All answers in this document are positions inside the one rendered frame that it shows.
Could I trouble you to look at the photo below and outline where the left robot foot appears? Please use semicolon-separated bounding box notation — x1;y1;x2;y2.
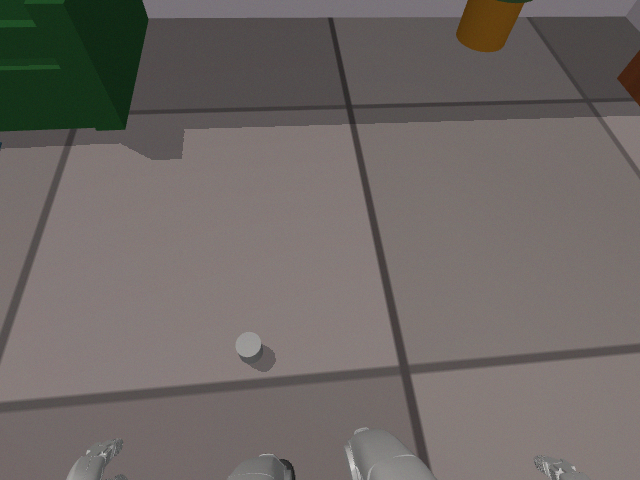
279;459;295;480

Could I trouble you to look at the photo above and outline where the left robot hand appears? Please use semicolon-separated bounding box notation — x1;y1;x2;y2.
66;438;128;480

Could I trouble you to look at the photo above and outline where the right robot hand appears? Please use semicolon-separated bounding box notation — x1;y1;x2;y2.
534;455;591;480

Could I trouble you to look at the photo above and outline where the sofa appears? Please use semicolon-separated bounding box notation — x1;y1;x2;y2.
0;0;149;132

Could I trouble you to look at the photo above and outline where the potted plant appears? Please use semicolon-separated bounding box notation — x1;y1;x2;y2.
456;0;533;52

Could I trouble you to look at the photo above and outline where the tin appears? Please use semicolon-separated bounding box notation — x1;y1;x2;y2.
236;332;263;364

